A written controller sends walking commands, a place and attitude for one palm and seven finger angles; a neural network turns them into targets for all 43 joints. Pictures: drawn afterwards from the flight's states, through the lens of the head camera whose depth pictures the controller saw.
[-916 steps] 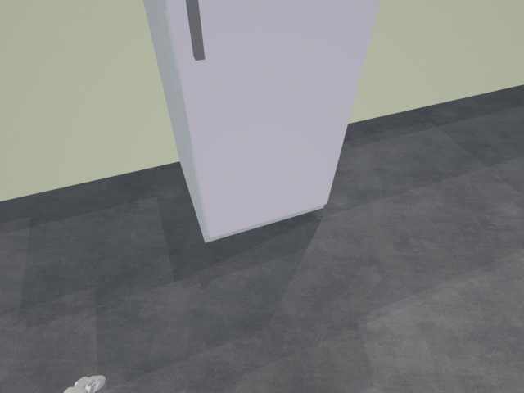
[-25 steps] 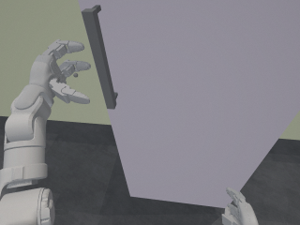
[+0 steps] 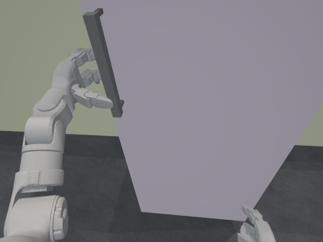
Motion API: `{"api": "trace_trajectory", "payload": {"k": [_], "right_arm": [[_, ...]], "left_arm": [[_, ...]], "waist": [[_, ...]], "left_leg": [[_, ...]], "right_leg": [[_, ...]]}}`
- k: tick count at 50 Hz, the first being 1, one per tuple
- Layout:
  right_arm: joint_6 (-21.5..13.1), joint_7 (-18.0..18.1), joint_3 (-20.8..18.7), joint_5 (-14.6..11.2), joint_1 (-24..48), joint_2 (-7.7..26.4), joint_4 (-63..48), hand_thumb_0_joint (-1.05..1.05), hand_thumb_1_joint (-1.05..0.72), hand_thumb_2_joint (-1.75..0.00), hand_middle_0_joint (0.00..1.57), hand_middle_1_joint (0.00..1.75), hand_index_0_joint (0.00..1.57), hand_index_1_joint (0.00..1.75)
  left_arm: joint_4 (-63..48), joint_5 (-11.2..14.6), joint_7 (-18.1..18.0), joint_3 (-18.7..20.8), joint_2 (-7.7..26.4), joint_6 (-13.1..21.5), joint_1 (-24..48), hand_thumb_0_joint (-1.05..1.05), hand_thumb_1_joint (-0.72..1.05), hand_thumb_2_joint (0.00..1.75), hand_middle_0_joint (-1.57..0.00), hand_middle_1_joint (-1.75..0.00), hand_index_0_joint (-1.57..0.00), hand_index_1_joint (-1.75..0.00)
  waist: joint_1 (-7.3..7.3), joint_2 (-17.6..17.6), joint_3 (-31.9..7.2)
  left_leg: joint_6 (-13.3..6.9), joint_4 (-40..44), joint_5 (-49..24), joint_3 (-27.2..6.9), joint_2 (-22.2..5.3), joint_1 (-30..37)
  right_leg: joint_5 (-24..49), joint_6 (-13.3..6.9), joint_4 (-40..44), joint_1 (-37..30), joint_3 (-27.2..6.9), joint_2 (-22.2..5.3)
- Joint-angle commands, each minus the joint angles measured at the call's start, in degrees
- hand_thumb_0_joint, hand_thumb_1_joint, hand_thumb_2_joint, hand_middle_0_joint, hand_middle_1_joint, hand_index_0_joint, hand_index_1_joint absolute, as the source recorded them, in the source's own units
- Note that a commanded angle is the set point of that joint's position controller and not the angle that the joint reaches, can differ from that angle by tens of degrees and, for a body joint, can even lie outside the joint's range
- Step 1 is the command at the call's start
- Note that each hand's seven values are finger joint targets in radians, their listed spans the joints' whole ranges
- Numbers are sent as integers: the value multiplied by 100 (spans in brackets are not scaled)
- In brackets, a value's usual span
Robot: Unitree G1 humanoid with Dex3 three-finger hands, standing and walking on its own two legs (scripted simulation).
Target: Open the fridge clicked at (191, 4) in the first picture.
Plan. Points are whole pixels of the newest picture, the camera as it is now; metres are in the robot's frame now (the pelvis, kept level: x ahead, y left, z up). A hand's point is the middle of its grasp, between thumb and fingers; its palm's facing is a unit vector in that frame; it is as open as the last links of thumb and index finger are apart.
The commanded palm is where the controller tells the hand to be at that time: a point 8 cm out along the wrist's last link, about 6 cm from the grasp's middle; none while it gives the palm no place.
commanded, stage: feel for the door with the fingertips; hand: left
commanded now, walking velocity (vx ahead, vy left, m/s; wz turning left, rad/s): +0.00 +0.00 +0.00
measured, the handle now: (109, 69) +0.44 +0.15 +0.25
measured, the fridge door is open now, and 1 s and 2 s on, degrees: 0 0 0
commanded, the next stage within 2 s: slide the fingers in behind the handle in 0.14 s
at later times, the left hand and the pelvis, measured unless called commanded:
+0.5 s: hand (95, 81) +0.38 +0.17 +0.25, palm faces +0.00 -1.00 -0.04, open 13.9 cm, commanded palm +0.35 +0.22 +0.25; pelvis +0.01 -0.01 +0.00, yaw +0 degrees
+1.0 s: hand (93, 86) +0.36 +0.16 +0.26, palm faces +0.01 -1.00 -0.04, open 14.2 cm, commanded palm +0.34 +0.20 +0.25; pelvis +0.00 -0.01 +0.00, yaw +1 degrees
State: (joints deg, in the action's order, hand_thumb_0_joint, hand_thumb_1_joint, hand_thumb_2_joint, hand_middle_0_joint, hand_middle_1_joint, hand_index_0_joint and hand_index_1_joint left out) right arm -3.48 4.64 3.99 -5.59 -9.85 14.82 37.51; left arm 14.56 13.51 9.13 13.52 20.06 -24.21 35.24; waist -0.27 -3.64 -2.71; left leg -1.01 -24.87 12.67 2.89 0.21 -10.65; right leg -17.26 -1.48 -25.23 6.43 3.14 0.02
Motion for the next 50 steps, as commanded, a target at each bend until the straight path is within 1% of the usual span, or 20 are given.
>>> {"api": "trace_trajectory", "payload": {"k": [1, 6, 10, 11, 13, 14, 17, 18, 22, 23, 26, 29, 31, 34, 38, 39, 40, 44, 49, 50], "right_arm": [[-233, 67, -237, -7, 918, 675, -945, 0, -90, -90, 20, 30, 20, 30], [-220, 87, -246, 12, 818, 662, -887, 0, -90, -90, 20, 30, 20, 30], [-223, 90, -265, 0, 747, 657, -882, 0, -90, -90, 20, 30, 20, 30], [-218, 97, -264, -3, 717, 659, -863, 0, -90, -90, 20, 30, 20, 30], [-227, 91, -268, -11, 700, 667, -861, 0, -90, -90, 20, 30, 20, 30], [-224, 91, -300, -10, 703, 691, -876, 0, -90, -90, 20, 30, 20, 30], [-245, 57, -284, 2, 782, 659, -1009, 0, -90, -90, 20, 30, 20, 30], [-244, 47, -278, -5, 812, 638, -1039, 0, -90, -90, 20, 30, 20, 30], [-196, 63, -280, -37, 857, 699, -1031, 0, -90, -90, 20, 30, 20, 30], [-198, 60, -286, -42, 882, 698, -1035, 0, -90, -90, 20, 30, 20, 30], [-180, 62, -269, -59, 926, 682, -1048, 0, -90, -90, 20, 30, 20, 30], [-201, 59, -278, -37, 984, 686, -1080, 0, -90, -90, 20, 30, 20, 30], [-236, 55, -245, -27, 1018, 626, -1118, 0, -90, -90, 20, 30, 20, 30], [-253, 62, -247, -19, 1027, 638, -1031, 0, -90, -90, 20, 30, 20, 30], [-259, 48, -218, -25, 1086, 588, -1031, 0, -90, -90, 20, 30, 20, 30], [-238, 35, -242, -31, 1073, 619, -1002, 0, -90, -90, 20, 30, 20, 30], [-230, 35, -215, -34, 1147, 583, -1040, 0, -90, -90, 20, 30, 20, 30], [-202, 41, -219, -11, 1134, 611, -973, 0, -90, -90, 20, 30, 20, 30], [-209, 35, -217, 5, 1149, 587, -967, 0, -90, -90, 20, 30, 20, 30], [-211, 33, -188, 6, 1192, 536, -1002, 0, -90, -90, 20, 30, 20, 30]], "left_arm": [[-1050, 100, -41, 528, 1339, 314, 2472, 0, -50, 30, -30, -120, -30, -120], [-950, 23, -130, 597, 1483, 542, 2780, 0, -50, 30, -30, -120, -30, -120], [-976, -40, -108, 490, 1453, 630, 2993, 0, -50, 30, -30, -120, -30, -120], [-823, -52, -104, 567, 1556, 616, 2964, 0, -50, 30, -30, -120, -30, -120], [-805, -11, -56, 436, 1402, 618, 3087, 0, -50, 30, -30, -120, -30, -120], [-896, -10, -50, 562, 1541, 663, 2906, 0, -50, 30, -30, -120, -30, -120], [-1329, 35, 7, 599, 1437, 705, 2500, 0, -50, 30, -30, -120, -30, -120], [-1415, 84, 36, 517, 1289, 703, 2434, 0, -50, 30, -30, -120, -30, -120], [-1174, 161, 153, 658, 1414, 563, 1967, 0, -50, 30, -30, -120, -30, -120], [-1321, 150, 157, 644, 1430, 523, 2081, 0, -50, 30, -30, -120, -30, -120], [-1362, 133, 141, 569, 1404, 415, 2098, 0, -50, 30, -30, -120, -30, -120], [-1795, 153, 129, 639, 1506, 457, 2019, 0, -50, 30, -30, -120, -30, -120], [-2074, 173, 140, 523, 1315, 532, 2188, 0, -50, 30, -30, -120, -30, -120], [-2027, 216, 161, 470, 1267, 548, 2139, 0, -50, 30, -30, -120, -30, -120], [-1909, 213, 119, 264, 915, 360, 2085, 0, -50, 30, -30, -120, -30, -120], [-1865, 187, 81, 330, 1032, 325, 1884, 0, -50, 30, -30, -120, -30, -120], [-1993, 188, 69, 134, 777, 290, 1989, 0, -50, 30, -30, -120, -30, -120], [-1868, 189, -29, 168, 863, 246, 2025, 0, -50, 30, -30, -120, -30, -120], [-2051, 110, -86, 107, 836, 275, 2237, 0, -50, 30, -30, -120, -30, -120], [-2069, 118, -79, -95, 538, 265, 2318, 0, -50, 30, -30, -120, -30, -120]], "waist": [[-101, 609, -1346], [-42, 519, -1337], [5, 102, -1385], [3, 200, -1335], [38, 230, -1354], [-11, 204, -1426], [-109, 155, -1736], [-100, 319, -1697], [-119, 610, -1290], [-109, 424, -1312], [-87, 353, -1130], [-118, 347, -1321], [-95, 200, -1506], [-65, 273, -1399], [-67, 282, -1273], [-105, 247, -1213], [-77, 174, -1239], [-55, 568, -1066], [-57, 258, -1257], [-45, 184, -1272]], "left_leg": [[-199, 101, -1238, -384, -74, 1057], [-223, 75, -1342, -314, -69, 1093], [-221, 46, -1411, -298, -58, 1197], [-217, 46, -1386, -312, -58, 1159], [-215, 44, -1395, -312, -55, 1166], [-216, 28, -1508, -315, -68, 1217], [-214, -2, -1864, -293, -37, 1325], [-216, -15, -1870, -290, -36, 1318], [-237, 24, -1583, -251, -37, 1064], [-238, 25, -1563, -235, -31, 1105], [-238, 24, -1404, -249, -28, 1064], [-237, -8, -1519, -272, -39, 1190], [-238, -25, -1638, -292, -14, 1334], [-235, -48, -1572, -299, -30, 1375], [-220, -43, -1515, -316, -11, 1293], [-200, -39, -1492, -325, -33, 1259], [-205, -21, -1468, -311, -12, 1267], [-217, -4, -1251, -366, -43, 1176], [-203, -15, -1338, -379, -46, 1299], [-205, 0, -1346, -388, -20, 1300]], "right_leg": [[1868, 43, 361, 293, -141, -91], [2012, 59, 386, 281, -186, -93], [2089, 43, 403, 303, -214, -103], [2066, 42, 409, 315, -207, -95], [2117, 44, 388, 331, -190, -90], [2223, 38, 397, 217, -195, -105], [2680, 24, 266, -13, -183, -115], [2745, 40, 256, 1, -153, -105], [2634, 97, 328, 110, -166, -109], [2608, 100, 340, 143, -190, -118], [2351, 102, 391, 285, -191, -116], [2438, 90, 367, 178, -194, -126], [2517, 61, 301, 154, -171, -114], [2479, 75, 350, 230, -179, -113], [2396, 75, 302, 341, -137, -104], [2334, 67, 319, 326, -146, -115], [2304, 67, 311, 346, -134, -112], [2053, 86, 380, 432, -133, -104], [2019, 46, 332, 402, -147, -122], [2018, 35, 303, 414, -128, -117]]}}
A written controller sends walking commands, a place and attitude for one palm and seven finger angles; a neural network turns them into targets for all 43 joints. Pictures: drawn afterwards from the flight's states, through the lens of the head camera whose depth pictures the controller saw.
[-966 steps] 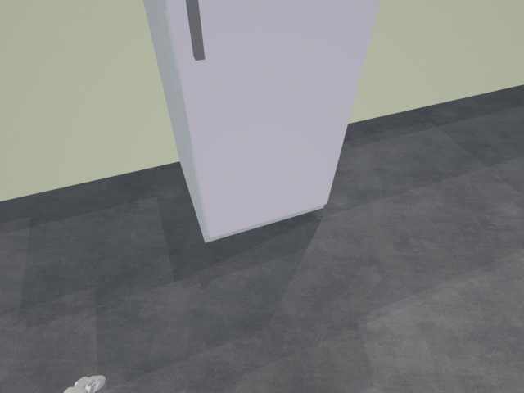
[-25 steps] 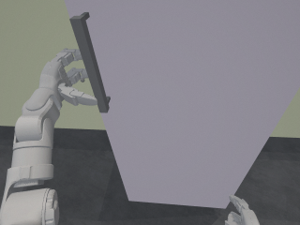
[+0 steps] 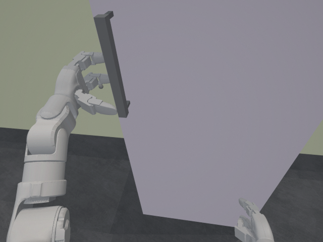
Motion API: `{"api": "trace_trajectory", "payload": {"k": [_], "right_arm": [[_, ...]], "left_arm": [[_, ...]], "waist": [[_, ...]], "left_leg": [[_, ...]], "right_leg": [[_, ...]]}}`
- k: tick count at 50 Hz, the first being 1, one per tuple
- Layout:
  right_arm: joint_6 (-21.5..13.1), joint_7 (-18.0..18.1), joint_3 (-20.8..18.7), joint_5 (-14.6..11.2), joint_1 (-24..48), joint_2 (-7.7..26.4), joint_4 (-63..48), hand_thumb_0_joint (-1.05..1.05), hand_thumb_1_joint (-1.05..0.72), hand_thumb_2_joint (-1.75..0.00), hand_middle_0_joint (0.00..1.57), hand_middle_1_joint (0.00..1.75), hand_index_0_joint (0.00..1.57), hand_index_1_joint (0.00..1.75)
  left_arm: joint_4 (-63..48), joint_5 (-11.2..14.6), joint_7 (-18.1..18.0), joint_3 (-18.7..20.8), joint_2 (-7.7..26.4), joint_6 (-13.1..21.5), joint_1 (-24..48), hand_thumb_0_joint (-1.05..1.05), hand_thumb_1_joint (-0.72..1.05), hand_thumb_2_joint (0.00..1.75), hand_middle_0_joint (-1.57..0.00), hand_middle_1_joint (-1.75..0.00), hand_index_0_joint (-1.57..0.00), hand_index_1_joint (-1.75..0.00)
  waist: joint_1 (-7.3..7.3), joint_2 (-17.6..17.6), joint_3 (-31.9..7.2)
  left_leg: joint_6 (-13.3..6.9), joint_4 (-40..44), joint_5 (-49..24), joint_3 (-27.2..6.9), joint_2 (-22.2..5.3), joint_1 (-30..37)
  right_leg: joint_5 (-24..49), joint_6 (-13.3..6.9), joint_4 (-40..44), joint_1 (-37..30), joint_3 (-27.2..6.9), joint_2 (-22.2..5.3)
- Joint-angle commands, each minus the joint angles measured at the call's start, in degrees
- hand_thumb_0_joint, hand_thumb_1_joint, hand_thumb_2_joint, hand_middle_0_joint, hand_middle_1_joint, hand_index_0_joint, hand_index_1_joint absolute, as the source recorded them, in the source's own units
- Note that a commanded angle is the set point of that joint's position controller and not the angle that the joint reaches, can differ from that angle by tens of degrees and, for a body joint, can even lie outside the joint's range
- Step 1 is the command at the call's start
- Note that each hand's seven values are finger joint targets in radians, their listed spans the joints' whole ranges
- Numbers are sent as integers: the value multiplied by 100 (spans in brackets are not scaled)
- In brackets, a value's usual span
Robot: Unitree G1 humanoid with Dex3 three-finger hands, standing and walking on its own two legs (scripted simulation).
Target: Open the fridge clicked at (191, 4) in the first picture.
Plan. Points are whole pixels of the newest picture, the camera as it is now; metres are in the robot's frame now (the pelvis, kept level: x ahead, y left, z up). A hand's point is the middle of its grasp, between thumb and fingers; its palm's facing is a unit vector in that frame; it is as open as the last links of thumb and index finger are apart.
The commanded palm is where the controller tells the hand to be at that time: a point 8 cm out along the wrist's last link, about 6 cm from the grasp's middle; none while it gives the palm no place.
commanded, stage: move the hooked fingers beside the handle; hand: left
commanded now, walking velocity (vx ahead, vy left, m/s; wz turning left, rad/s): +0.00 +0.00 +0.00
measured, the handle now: (117, 70) +0.44 +0.15 +0.25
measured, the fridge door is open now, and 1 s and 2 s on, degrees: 0 0 0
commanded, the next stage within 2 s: none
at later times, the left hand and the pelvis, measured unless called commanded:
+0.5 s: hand (107, 82) +0.39 +0.16 +0.25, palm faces -0.02 -1.00 -0.03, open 14.0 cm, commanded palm +0.36 +0.22 +0.25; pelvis +0.00 +0.01 +0.00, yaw -2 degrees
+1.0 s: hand (91, 85) +0.37 +0.19 +0.25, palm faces -0.01 -1.00 -0.06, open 14.0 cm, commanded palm +0.34 +0.24 +0.25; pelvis +0.01 +0.00 +0.00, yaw -1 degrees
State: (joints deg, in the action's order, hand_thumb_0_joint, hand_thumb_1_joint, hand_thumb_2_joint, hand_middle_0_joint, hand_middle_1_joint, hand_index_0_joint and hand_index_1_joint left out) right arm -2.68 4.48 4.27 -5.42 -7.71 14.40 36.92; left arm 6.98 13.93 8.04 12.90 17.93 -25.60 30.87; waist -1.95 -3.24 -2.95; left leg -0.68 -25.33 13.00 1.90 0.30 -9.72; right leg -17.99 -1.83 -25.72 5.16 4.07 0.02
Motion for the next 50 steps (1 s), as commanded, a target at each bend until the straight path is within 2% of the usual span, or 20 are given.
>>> {"api": "trace_trajectory", "payload": {"k": [1, 4, 7, 9, 10, 13, 18, 19, 22, 29, 32, 34, 36, 39, 43, 44, 45, 48, 49, 50], "right_arm": [[-289, 53, -217, -12, 950, 582, -911, 0, -90, -90, 20, 30, 20, 30], [-263, 68, -235, 0, 927, 626, -864, 0, -90, -90, 20, 30, 20, 30], [-269, 96, -218, -31, 874, 601, -817, 0, -90, -90, 20, 30, 20, 30], [-276, 95, -251, -15, 838, 644, -788, 0, -90, -90, 20, 30, 20, 30], [-282, 93, -230, -22, 887, 598, -845, 0, -90, -90, 20, 30, 20, 30], [-303, 92, -231, -6, 794, 608, -812, 0, -90, -90, 20, 30, 20, 30], [-292, 80, -241, 20, 742, 644, -842, 0, -90, -90, 20, 30, 20, 30], [-269, 66, -261, 37, 732, 672, -850, 0, -90, -90, 20, 30, 20, 30], [-241, 39, -239, 32, 763, 631, -964, 0, -90, -90, 20, 30, 20, 30], [-188, 60, -291, -15, 774, 729, -1066, 0, -90, -90, 20, 30, 20, 30], [-238, 79, -267, -43, 764, 687, -1057, 0, -90, -90, 20, 30, 20, 30], [-266, 112, -287, -52, 755, 733, -1023, 0, -90, -90, 20, 30, 20, 30], [-317, 133, -266, -67, 758, 701, -998, 0, -90, -90, 20, 30, 20, 30], [-329, 140, -296, -53, 723, 755, -944, 0, -90, -90, 20, 30, 20, 30], [-344, 124, -269, -56, 749, 734, -947, 0, -90, -90, 20, 30, 20, 30], [-317, 111, -296, -47, 731, 775, -914, 0, -90, -90, 20, 30, 20, 30], [-318, 107, -258, -50, 779, 726, -994, 0, -90, -90, 20, 30, 20, 30], [-303, 80, -245, -50, 778, 707, -998, 0, -90, -90, 20, 30, 20, 30], [-280, 80, -281, -36, 736, 761, -966, 0, -90, -90, 20, 30, 20, 30], [-271, 78, -251, -43, 774, 742, -1023, 0, -90, -90, 20, 30, 20, 30]], "left_arm": [[-1203, 72, 4, 69, 877, 385, 2778, 0, -50, 30, -30, -120, -30, -120], [-1054, 67, -22, 151, 1019, 372, 2730, 0, -50, 30, -30, -120, -30, -120], [-804, 31, -26, -118, 784, 339, 3164, 0, -50, 30, -30, -120, -30, -120], [-812, -5, -91, 14, 975, 390, 3146, 0, -50, 30, -30, -120, -30, -120], [-900, -18, -90, -116, 793, 396, 3190, 0, -50, 30, -30, -120, -30, -120], [-774, 9, -90, -110, 756, 435, 3267, 0, -50, 30, -30, -120, -30, -120], [-707, 42, -111, 323, 1158, 521, 3089, 0, -50, 30, -30, -120, -30, -120], [-629, 27, -168, 707, 1555, 538, 2690, 0, -50, 30, -30, -120, -30, -120], [-918, -13, -186, 608, 1396, 555, 2623, 0, -50, 30, -30, -120, -30, -120], [-1161, 15, 55, 910, 1871, 508, 2108, 0, -50, 30, -30, -120, -30, -120], [-1251, 113, 266, 589, 1538, 495, 2381, 0, -50, 30, -30, -120, -30, -120], [-1197, 154, 358, 691, 1716, 512, 2282, 0, -50, 30, -30, -120, -30, -120], [-1198, 203, 445, 460, 1469, 521, 2576, 0, -50, 30, -30, -120, -30, -120], [-1145, 214, 455, 655, 1731, 547, 2428, 0, -50, 30, -30, -120, -30, -120], [-867, 238, 442, 737, 1707, 513, 2401, 0, -50, 30, -30, -120, -30, -120], [-852, 191, 410, 946, 2032, 547, 2277, 0, -50, 30, -30, -120, -30, -120], [-963, 192, 427, 738, 1757, 548, 2405, 0, -50, 30, -30, -120, -30, -120], [-784, 185, 425, 777, 1772, 526, 2366, 0, -50, 30, -30, -120, -30, -120], [-664, 171, 402, 1076, 2131, 539, 2146, 0, -50, 30, -30, -120, -30, -120], [-672, 173, 437, 1045, 2064, 534, 2165, 0, -50, 30, -30, -120, -30, -120]], "waist": [[127, 155, -1248], [114, 260, -1113], [239, 303, -933], [188, 212, -1050], [177, 0, -1163], [200, 207, -1281], [86, 404, -1401], [-43, 460, -1406], [-23, 293, -1450], [-10, 144, -1378], [123, 58, -1331], [125, 54, -1248], [203, 78, -1206], [140, 51, -1278], [106, 317, -1295], [49, 293, -1311], [62, 242, -1397], [69, 244, -1289], [16, 410, -1293], [12, 425, -1298]], "left_leg": [[-224, 43, -1339, -306, -38, 1206], [-223, 83, -1182, -323, -72, 1130], [-227, 128, -975, -340, -73, 1069], [-209, 146, -1000, -383, -103, 1159], [-206, 173, -1021, -375, -88, 1206], [-195, 153, -1187, -389, -94, 1250], [-200, 170, -1340, -349, -88, 1165], [-192, 179, -1392, -358, -112, 1102], [-189, 154, -1625, -272, -92, 1090], [-220, 94, -1775, -194, -109, 1104], [-229, 43, -1739, -199, -82, 1207], [-233, 16, -1699, -212, -88, 1239], [-244, 16, -1593, -252, -61, 1266], [-224, -1, -1632, -256, -54, 1298], [-235, 9, -1581, -271, -26, 1160], [-225, 7, -1618, -256, -44, 1151], [-240, 20, -1674, -253, -11, 1140], [-227, 5, -1610, -256, -20, 1092], [-230, -5, -1629, -245, -45, 1055], [-243, 22, -1608, -236, -21, 953]], "right_leg": [[2037, 69, 357, 565, -214, -107], [1810, 71, 427, 609, -221, -104], [1533, 81, 471, 813, -199, -82], [1460, 51, 471, 762, -211, -94], [1429, 39, 452, 759, -209, -91], [1618, 33, 398, 685, -177, -69], [1856, 40, 381, 464, -192, -76], [1886, 35, 404, 343, -203, -83], [2183, 37, 323, 248, -197, -88], [2517, 66, 372, 151, -248, -100], [2534, 79, 377, 345, -227, -86], [2479, 76, 422, 394, -233, -89], [2355, 77, 415, 533, -203, -76], [2389, 72, 419, 482, -220, -99], [2409, 90, 379, 447, -203, -95], [2441, 84, 402, 376, -232, -117], [2504, 81, 353, 338, -217, -117], [2475, 86, 343, 406, -210, -112], [2540, 96, 387, 310, -249, -131], [2566, 105, 368, 271, -242, -134]]}}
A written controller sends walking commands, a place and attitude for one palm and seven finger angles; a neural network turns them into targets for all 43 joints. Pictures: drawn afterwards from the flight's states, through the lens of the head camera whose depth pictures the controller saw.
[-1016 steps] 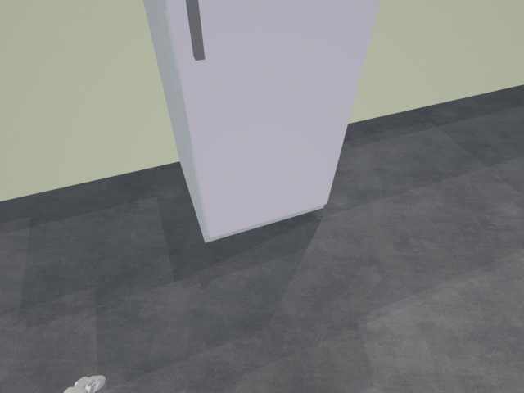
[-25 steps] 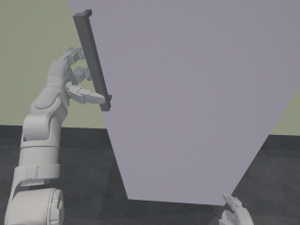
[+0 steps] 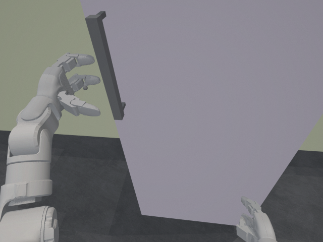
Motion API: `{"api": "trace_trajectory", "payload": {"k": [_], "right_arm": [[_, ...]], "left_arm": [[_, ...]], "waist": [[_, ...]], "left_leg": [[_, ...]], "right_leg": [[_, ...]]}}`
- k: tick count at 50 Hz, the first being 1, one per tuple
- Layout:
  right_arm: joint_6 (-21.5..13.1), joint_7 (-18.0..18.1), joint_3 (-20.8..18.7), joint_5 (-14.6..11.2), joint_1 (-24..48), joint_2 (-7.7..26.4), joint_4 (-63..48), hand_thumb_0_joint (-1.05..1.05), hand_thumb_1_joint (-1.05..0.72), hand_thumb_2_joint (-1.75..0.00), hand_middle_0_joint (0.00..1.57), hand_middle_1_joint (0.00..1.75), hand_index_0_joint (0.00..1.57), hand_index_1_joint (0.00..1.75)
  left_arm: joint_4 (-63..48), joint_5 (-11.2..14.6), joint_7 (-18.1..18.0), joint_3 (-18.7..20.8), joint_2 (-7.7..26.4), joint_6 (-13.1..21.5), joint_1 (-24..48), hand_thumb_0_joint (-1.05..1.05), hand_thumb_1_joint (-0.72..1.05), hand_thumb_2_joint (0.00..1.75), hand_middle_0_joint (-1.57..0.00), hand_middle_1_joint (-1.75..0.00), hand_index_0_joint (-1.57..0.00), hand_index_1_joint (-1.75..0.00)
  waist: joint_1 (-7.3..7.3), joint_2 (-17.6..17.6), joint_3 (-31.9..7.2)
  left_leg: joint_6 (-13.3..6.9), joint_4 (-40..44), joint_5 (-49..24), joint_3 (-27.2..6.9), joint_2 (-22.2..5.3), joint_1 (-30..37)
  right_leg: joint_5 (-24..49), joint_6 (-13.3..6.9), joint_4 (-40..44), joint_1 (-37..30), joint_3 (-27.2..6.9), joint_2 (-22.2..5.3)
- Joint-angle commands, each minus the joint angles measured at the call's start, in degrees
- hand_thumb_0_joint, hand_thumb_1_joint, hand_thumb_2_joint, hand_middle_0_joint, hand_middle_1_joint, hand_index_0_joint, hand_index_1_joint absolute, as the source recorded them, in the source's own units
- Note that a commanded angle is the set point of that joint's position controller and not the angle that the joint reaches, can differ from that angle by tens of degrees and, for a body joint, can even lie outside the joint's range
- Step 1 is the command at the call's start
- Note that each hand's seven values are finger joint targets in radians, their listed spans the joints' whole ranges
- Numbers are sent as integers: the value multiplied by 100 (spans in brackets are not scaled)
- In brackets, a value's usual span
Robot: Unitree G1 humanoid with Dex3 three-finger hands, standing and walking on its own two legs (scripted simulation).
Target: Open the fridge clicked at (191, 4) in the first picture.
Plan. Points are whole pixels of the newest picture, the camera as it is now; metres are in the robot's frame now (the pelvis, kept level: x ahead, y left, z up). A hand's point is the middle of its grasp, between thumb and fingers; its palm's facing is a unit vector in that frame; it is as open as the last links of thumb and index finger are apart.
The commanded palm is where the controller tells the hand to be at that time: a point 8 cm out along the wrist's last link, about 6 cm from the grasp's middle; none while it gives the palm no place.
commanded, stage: move the hooked fingers beside the handle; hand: left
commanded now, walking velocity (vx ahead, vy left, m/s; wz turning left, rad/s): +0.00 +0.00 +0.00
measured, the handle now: (111, 72) +0.43 +0.15 +0.25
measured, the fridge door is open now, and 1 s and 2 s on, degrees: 0 0 0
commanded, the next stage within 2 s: none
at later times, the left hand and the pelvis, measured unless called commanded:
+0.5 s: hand (83, 89) +0.36 +0.20 +0.25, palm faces +0.01 -1.00 -0.07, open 14.0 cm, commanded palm +0.34 +0.25 +0.25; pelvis +0.00 +0.00 +0.00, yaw +0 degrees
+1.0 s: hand (78, 87) +0.36 +0.21 +0.25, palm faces +0.03 -1.00 -0.07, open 14.0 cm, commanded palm +0.33 +0.26 +0.26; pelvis +0.00 +0.00 +0.00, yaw +0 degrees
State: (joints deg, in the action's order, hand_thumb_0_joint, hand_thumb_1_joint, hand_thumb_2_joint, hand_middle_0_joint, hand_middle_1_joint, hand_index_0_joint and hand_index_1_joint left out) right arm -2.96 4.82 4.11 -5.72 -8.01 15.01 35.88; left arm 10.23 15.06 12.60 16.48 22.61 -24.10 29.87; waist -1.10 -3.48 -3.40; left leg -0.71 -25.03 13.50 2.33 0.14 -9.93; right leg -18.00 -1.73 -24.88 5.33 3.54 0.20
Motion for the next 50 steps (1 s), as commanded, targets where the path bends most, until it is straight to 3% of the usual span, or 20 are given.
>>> {"api": "trace_trajectory", "payload": {"k": [1, 8, 11, 14, 15, 17, 19, 22, 24, 25, 29, 30, 34, 35, 38, 39, 40, 45, 46, 50], "right_arm": [[-237, 44, -235, -18, 802, 676, -916, 0, -90, -90, 20, 30, 20, 30], [-309, 62, -229, -41, 797, 641, -1001, 0, -90, -90, 20, 30, 20, 30], [-347, 86, -223, -40, 795, 637, -971, 0, -90, -90, 20, 30, 20, 30], [-346, 87, -258, -19, 729, 729, -877, 0, -90, -90, 20, 30, 20, 30], [-351, 83, -247, -31, 780, 688, -921, 0, -90, -90, 20, 30, 20, 30], [-354, 63, -242, -33, 764, 677, -911, 0, -90, -90, 20, 30, 20, 30], [-309, 48, -260, -16, 725, 723, -883, 0, -90, -90, 20, 30, 20, 30], [-280, 68, -240, -37, 737, 718, -899, 0, -90, -90, 20, 30, 20, 30], [-294, 69, -266, -27, 734, 727, -914, 0, -90, -90, 20, 30, 20, 30], [-306, 80, -242, -35, 764, 689, -937, 0, -90, -90, 20, 30, 20, 30], [-321, 85, -266, -24, 662, 734, -902, 0, -90, -90, 20, 30, 20, 30], [-338, 86, -250, -24, 690, 690, -937, 0, -90, -90, 20, 30, 20, 30], [-324, 65, -255, -45, 657, 723, -915, 0, -90, -90, 20, 30, 20, 30], [-332, 67, -252, -59, 708, 701, -943, 0, -90, -90, 20, 30, 20, 30], [-328, 65, -268, -50, 677, 737, -926, 0, -90, -90, 20, 30, 20, 30], [-295, 57, -286, -40, 665, 782, -912, 0, -90, -90, 20, 30, 20, 30], [-299, 55, -262, -47, 743, 732, -991, 0, -90, -90, 20, 30, 20, 30], [-338, 60, -254, -15, 734, 698, -990, 0, -90, -90, 20, 30, 20, 30], [-344, 68, -258, -18, 729, 695, -996, 0, -90, -90, 20, 30, 20, 30], [-319, 77, -246, -33, 686, 724, -926, 0, -90, -90, 20, 30, 20, 30]], "left_arm": [[-922, 66, 4, 728, 1637, 382, 2282, 0, -50, 30, -30, -120, -30, -120], [-1398, 62, 185, 393, 1400, 557, 2560, 0, -50, 30, -30, -120, -30, -120], [-1379, 136, 217, 289, 1237, 577, 2569, 0, -50, 30, -30, -120, -30, -120], [-1164, 131, 164, 591, 1580, 535, 2330, 0, -50, 30, -30, -120, -30, -120], [-1276, 108, 149, 486, 1408, 504, 2383, 0, -50, 30, -30, -120, -30, -120], [-1215, 92, 77, 444, 1347, 435, 2412, 0, -50, 30, -30, -120, -30, -120], [-1100, 53, 6, 601, 1561, 397, 2130, 0, -50, 30, -30, -120, -30, -120], [-900, 32, -6, 610, 1605, 347, 2388, 0, -50, 30, -30, -120, -30, -120], [-1112, -6, -16, 643, 1735, 439, 2478, 0, -50, 30, -30, -120, -30, -120], [-1138, 0, 17, 459, 1498, 460, 2600, 0, -50, 30, -30, -120, -30, -120], [-1092, 3, 85, 661, 1818, 604, 2615, 0, -50, 30, -30, -120, -30, -120], [-1206, 9, 130, 508, 1584, 633, 2725, 0, -50, 30, -30, -120, -30, -120], [-934, 62, 190, 473, 1508, 547, 2245, 0, -50, 30, -30, -120, -30, -120], [-1030, 74, 215, 315, 1301, 515, 2398, 0, -50, 30, -30, -120, -30, -120], [-821, 107, 189, 599, 1544, 381, 2224, 0, -50, 30, -30, -120, -30, -120], [-930, 74, 149, 777, 1834, 411, 2073, 0, -50, 30, -30, -120, -30, -120], [-1125, 72, 150, 625, 1607, 418, 2233, 0, -50, 30, -30, -120, -30, -120], [-1524, 45, 80, 700, 1739, 613, 2638, 0, -50, 30, -30, -120, -30, -120], [-1446, 36, 79, 911, 1951, 623, 2482, 0, -50, 30, -30, -120, -30, -120], [-1023, 57, 224, 855, 1905, 582, 2382, 0, -50, 30, -30, -120, -30, -120]], "waist": [[-56, 518, -1225], [38, -63, -1371], [63, 126, -1299], [-23, 353, -1193], [-26, 136, -1271], [-15, 207, -1185], [-77, 281, -1152], [-6, 372, -1021], [-13, 237, -1162], [23, 64, -1205], [22, 177, -1368], [36, -57, -1434], [1, 175, -1203], [33, 53, -1197], [-9, 392, -1125], [-75, 386, -1150], [-54, 311, -1244], [-17, 106, -1462], [-47, 134, -1495], [-14, 81, -1315]], "left_leg": [[-238, -17, -1634, -275, -10, 966], [-229, -82, -1767, -309, -25, 1284], [-229, -61, -1671, -344, -35, 1290], [-223, -20, -1594, -367, -61, 1159], [-225, 5, -1644, -348, -43, 1188], [-210, -5, -1593, -358, -40, 1135], [-201, 11, -1553, -349, -67, 1071], [-215, 38, -1383, -337, -55, 917], [-218, 21, -1430, -350, -76, 1053], [-235, 30, -1436, -321, -48, 1110], [-232, -18, -1628, -332, -66, 1221], [-235, -8, -1674, -313, -37, 1267], [-209, -17, -1647, -328, -67, 1157], [-217, 8, -1601, -325, -57, 1171], [-225, -9, -1530, -346, -49, 1028], [-219, -6, -1588, -329, -68, 1005], [-236, 3, -1621, -316, -33, 1029], [-250, -47, -1763, -314, -20, 1209], [-259, -77, -1830, -295, -19, 1237], [-250, -60, -1776, -273, -16, 1110]], "right_leg": [[2568, 101, 276, 267, -185, -149], [2506, 48, 241, 422, -170, -131], [2382, 57, 265, 493, -127, -112], [2247, 53, 290, 463, -128, -120], [2264, 46, 262, 464, -124, -117], [2224, 55, 252, 523, -108, -116], [2145, 49, 283, 474, -123, -121], [2009, 74, 304, 529, -132, -109], [1986, 51, 313, 495, -161, -125], [2009, 54, 317, 530, -168, -116], [2243, 45, 299, 401, -174, -121], [2308, 38, 275, 400, -171, -119], [2320, 42, 287, 443, -140, -118], [2267, 47, 286, 507, -133, -109], [2257, 73, 284, 515, -127, -108], [2287, 61, 297, 414, -148, -128], [2324, 64, 270, 409, -145, -118], [2460, 55, 253, 328, -169, -121], [2568, 57, 247, 286, -183, -116], [2637, 68, 265, 282, -194, -128]]}}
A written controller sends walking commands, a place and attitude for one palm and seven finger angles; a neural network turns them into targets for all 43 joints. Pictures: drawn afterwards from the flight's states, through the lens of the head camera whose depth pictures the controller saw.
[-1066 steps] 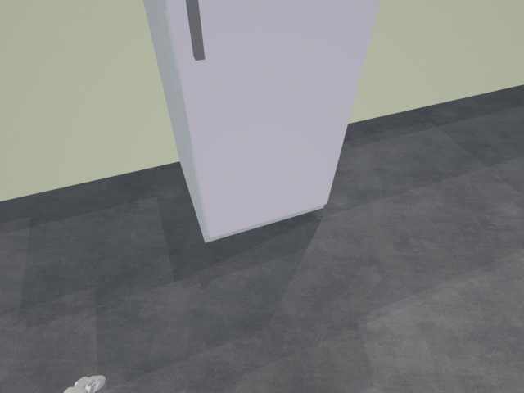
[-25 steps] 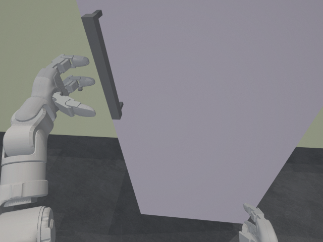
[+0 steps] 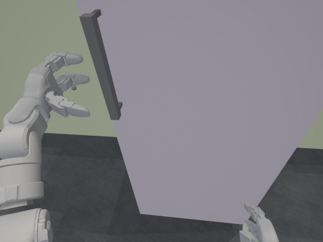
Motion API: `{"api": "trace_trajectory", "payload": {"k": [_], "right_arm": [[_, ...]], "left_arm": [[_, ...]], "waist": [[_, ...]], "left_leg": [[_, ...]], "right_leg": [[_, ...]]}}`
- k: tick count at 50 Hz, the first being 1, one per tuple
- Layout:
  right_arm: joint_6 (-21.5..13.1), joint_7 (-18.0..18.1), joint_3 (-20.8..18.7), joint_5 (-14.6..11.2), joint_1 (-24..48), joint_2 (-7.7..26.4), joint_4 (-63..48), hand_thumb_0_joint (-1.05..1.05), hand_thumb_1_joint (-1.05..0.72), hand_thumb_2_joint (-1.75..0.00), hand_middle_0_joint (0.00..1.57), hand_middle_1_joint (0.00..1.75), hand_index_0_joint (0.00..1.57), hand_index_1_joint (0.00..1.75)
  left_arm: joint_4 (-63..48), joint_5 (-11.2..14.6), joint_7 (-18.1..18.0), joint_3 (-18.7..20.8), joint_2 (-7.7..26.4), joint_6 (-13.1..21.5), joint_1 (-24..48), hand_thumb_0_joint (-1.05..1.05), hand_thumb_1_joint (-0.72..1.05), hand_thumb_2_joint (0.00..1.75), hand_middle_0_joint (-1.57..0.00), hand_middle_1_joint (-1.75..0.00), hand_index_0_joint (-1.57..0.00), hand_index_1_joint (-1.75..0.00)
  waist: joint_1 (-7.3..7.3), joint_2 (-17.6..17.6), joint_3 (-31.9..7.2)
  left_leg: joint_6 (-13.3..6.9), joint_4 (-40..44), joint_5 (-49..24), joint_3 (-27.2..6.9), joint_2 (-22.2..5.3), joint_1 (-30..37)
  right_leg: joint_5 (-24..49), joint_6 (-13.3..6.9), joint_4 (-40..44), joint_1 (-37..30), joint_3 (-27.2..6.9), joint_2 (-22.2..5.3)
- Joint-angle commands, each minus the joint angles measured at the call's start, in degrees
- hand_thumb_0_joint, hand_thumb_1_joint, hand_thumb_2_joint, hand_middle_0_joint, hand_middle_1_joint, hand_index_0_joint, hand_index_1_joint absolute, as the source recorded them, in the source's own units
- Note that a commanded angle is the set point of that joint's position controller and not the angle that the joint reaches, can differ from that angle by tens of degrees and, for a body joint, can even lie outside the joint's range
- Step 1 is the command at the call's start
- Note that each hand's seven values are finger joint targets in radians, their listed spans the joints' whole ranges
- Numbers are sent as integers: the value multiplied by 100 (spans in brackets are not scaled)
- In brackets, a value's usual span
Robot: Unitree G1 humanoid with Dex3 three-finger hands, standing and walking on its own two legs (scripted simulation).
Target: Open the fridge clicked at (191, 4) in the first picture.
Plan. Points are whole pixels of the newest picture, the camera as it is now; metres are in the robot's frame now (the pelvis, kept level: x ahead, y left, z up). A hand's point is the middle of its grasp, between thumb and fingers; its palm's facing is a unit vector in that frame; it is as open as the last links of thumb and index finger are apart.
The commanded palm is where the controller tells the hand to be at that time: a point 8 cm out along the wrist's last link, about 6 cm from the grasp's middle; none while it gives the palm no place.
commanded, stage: move the hooked fingers beside the handle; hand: left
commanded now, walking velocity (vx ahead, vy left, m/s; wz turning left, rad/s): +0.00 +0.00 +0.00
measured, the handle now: (107, 71) +0.43 +0.15 +0.25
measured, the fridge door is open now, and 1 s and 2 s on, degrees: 0 0 0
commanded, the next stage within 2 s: none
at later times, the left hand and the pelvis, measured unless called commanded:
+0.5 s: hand (70, 87) +0.36 +0.22 +0.25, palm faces +0.03 -1.00 -0.08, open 14.0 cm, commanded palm +0.33 +0.26 +0.25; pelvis +0.00 +0.00 +0.00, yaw +0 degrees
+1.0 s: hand (74, 93) +0.36 +0.22 +0.23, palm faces +0.02 -1.00 -0.08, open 14.0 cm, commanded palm +0.34 +0.27 +0.26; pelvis +0.00 +0.01 +0.00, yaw +0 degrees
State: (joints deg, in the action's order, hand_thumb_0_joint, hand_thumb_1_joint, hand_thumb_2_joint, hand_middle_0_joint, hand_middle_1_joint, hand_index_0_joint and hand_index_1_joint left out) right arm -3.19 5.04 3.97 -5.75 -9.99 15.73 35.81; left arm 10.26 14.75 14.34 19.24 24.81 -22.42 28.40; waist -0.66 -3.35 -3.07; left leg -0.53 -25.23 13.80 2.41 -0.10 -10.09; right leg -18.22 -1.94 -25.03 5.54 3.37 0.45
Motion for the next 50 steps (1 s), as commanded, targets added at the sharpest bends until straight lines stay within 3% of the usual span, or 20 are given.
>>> {"api": "trace_trajectory", "payload": {"k": [1, 6, 11, 13, 14, 15, 19, 21, 23, 26, 31, 32, 34, 35, 39, 41, 43, 44, 47, 50], "right_arm": [[-293, 61, -221, -48, 891, 638, -929, 0, -90, -90, 20, 30, 20, 30], [-279, 57, -255, -83, 861, 696, -920, 0, -90, -90, 20, 30, 20, 30], [-359, 45, -244, -46, 927, 638, -988, 0, -90, -90, 20, 30, 20, 30], [-396, 33, -228, -12, 931, 616, -1002, 0, -90, -90, 20, 30, 20, 30], [-380, 23, -250, 3, 907, 650, -958, 0, -90, -90, 20, 30, 20, 30], [-386, 25, -223, -1, 950, 619, -989, 0, -90, -90, 20, 30, 20, 30], [-296, 26, -255, -29, 857, 702, -831, 0, -90, -90, 20, 30, 20, 30], [-254, 32, -228, -76, 884, 669, -856, 0, -90, -90, 20, 30, 20, 30], [-246, 40, -232, -95, 854, 691, -874, 0, -90, -90, 20, 30, 20, 30], [-282, 66, -243, -77, 851, 682, -914, 0, -90, -90, 20, 30, 20, 30], [-400, 78, -234, 20, 789, 640, -878, 0, -90, -90, 20, 30, 20, 30], [-410, 67, -227, 25, 791, 622, -876, 0, -90, -90, 20, 30, 20, 30], [-376, 37, -243, 31, 746, 646, -819, 0, -90, -90, 20, 30, 20, 30], [-358, 32, -234, 11, 777, 630, -820, 0, -90, -90, 20, 30, 20, 30], [-182, -14, -289, -47, 681, 757, -815, 0, -90, -90, 20, 30, 20, 30], [-134, -11, -285, -87, 753, 744, -935, 0, -90, -90, 20, 30, 20, 30], [-170, -6, -296, -72, 783, 736, -1015, 0, -90, -90, 20, 30, 20, 30], [-181, 3, -316, -62, 792, 742, -1049, 0, -90, -90, 20, 30, 20, 30], [-332, 38, -267, -12, 822, 621, -1120, 0, -90, -90, 20, 30, 20, 30], [-410, 74, -249, 34, 787, 618, -979, 0, -90, -90, 20, 30, 20, 30]], "left_arm": [[-882, 83, 111, 398, 1509, 344, 2475, 0, -50, 30, -30, -120, -30, -120], [-590, 131, 278, 270, 1425, 194, 2344, 0, -50, 30, -30, -120, -30, -120], [-1413, 184, 219, 281, 1430, 477, 2802, 0, -50, 30, -30, -120, -30, -120], [-1627, 199, 138, 471, 1544, 577, 2809, 0, -50, 30, -30, -120, -30, -120], [-1620, 166, 66, 748, 1893, 610, 2547, 0, -50, 30, -30, -120, -30, -120], [-1701, 154, 63, 531, 1599, 606, 2697, 0, -50, 30, -30, -120, -30, -120], [-695, 90, 6, 705, 1798, 281, 2214, 0, -50, 30, -30, -120, -30, -120], [-447, 64, 77, 234, 1343, 96, 2360, 0, -50, 30, -30, -120, -30, -120], [-372, 57, 119, 46, 1242, 29, 2510, 0, -50, 30, -30, -120, -30, -120], [-691, 85, 177, -40, 1218, 217, 2889, 0, -50, 30, -30, -120, -30, -120], [-1370, 109, 14, 486, 1728, 723, 3466, 0, -50, 30, -30, -120, -30, -120], [-1345, 107, -19, 489, 1661, 749, 3382, 0, -50, 30, -30, -120, -30, -120], [-1073, 56, -91, 588, 1776, 679, 3007, 0, -50, 30, -30, -120, -30, -120], [-830, 28, -104, 506, 1607, 578, 2918, 0, -50, 30, -30, -120, -30, -120], [88, -16, -38, 496, 1579, 82, 1871, 0, -50, 30, -30, -120, -30, -120], [1, 32, 70, 372, 1436, -36, 1819, 0, -50, 30, -30, -120, -30, -120], [-536, 64, 147, 339, 1488, 81, 2256, 0, -50, 30, -30, -120, -30, -120], [-926, 70, 134, 491, 1741, 226, 2224, 0, -50, 30, -30, -120, -30, -120], [-2032, 128, 119, 531, 1733, 663, 2993, 0, -50, 30, -30, -120, -30, -120], [-2093, 166, 73, 707, 1850, 855, 3093, 0, -50, 30, -30, -120, -30, -120]], "waist": [[-26, 63, -1204], [14, 208, -1104], [5, 153, -1471], [-53, 38, -1595], [-125, 169, -1625], [-92, 27, -1661], [-112, 266, -1117], [0, 178, -826], [64, 199, -779], [101, 220, -1156], [12, 41, -1855], [-19, -6, -1863], [-92, 24, -1747], [-72, -42, -1536], [-136, 432, -1012], [-84, 510, -880], [-27, 457, -1158], [-51, 379, -1244], [-9, -82, -1861], [9, -218, -1912]], "left_leg": [[-261, -42, -1741, -270, 7, 1091], [-277, -65, -1597, -291, 11, 1022], [-284, -107, -1790, -340, 27, 1261], [-263, -107, -1900, -374, 26, 1326], [-258, -116, -1962, -358, -8, 1286], [-264, -85, -2015, -340, 22, 1280], [-242, -28, -1640, -292, -29, 958], [-239, 9, -1443, -291, -25, 854], [-239, 24, -1276, -356, -38, 844], [-277, -28, -1388, -381, -16, 1055], [-268, -68, -1854, -419, -5, 1444], [-259, -70, -1976, -409, 1, 1447], [-233, -50, -1963, -375, -24, 1322], [-236, -6, -1885, -328, -25, 1205], [-209, 45, -1686, -293, -66, 769], [-235, 36, -1607, -274, -59, 674], [-263, -17, -1657, -295, -39, 859], [-259, -54, -1732, -278, -63, 960], [-277, -134, -2111, -325, -17, 1492], [-269, -139, -2211, -335, -12, 1585]], "right_leg": [[2602, 99, 279, 365, -155, -153], [2497, 119, 318, 514, -157, -157], [2601, 87, 250, 417, -142, -151], [2613, 64, 205, 354, -122, -142], [2661, 65, 226, 235, -142, -153], [2733, 65, 179, 211, -133, -149], [2406, 96, 303, 386, -145, -158], [2191, 114, 322, 629, -127, -149], [1938, 108, 350, 776, -117, -144], [2037, 85, 331, 674, -142, -141], [2415, 42, 247, 311, -144, -119], [2538, 35, 216, 258, -132, -120], [2531, 41, 240, 196, -128, -133], [2499, 50, 254, 264, -127, -131], [2413, 77, 277, 352, -98, -148], [2401, 115, 286, 480, -100, -139], [2453, 112, 269, 475, -130, -143], [2476, 98, 278, 411, -144, -157], [2688, 58, 190, 316, -136, -119], [2781, 57, 211, 236, -127, -102]]}}
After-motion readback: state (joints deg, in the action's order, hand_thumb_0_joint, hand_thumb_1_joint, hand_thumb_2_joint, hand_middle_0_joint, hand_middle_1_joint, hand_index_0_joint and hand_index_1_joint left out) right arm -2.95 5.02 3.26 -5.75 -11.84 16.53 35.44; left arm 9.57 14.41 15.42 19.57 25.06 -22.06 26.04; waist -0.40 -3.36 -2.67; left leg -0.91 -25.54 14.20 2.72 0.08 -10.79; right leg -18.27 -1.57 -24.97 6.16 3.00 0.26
